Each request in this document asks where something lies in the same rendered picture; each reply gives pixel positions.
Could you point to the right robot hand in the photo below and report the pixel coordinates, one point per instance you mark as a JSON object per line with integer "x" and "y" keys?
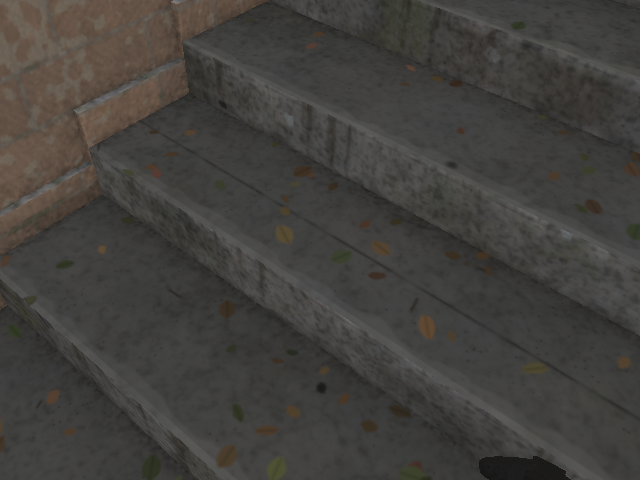
{"x": 515, "y": 468}

